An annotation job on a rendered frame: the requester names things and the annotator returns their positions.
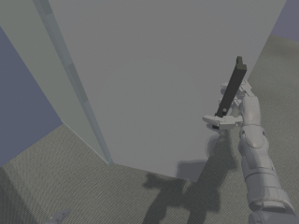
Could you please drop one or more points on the handle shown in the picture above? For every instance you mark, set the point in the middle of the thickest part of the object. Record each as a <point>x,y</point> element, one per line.
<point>232,88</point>

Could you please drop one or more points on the right robot hand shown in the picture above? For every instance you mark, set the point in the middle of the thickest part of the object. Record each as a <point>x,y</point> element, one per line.
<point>248,105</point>

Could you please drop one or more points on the fridge door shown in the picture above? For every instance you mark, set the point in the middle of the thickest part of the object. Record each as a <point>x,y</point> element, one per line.
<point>151,69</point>

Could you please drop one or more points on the left robot hand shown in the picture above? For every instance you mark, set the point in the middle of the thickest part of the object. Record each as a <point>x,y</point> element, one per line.
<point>58,217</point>

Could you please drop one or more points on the robot right upper arm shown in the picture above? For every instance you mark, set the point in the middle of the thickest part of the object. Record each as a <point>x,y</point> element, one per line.
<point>266,217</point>

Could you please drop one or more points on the robot right forearm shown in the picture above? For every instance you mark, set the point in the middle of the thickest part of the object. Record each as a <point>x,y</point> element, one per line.
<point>264,189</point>

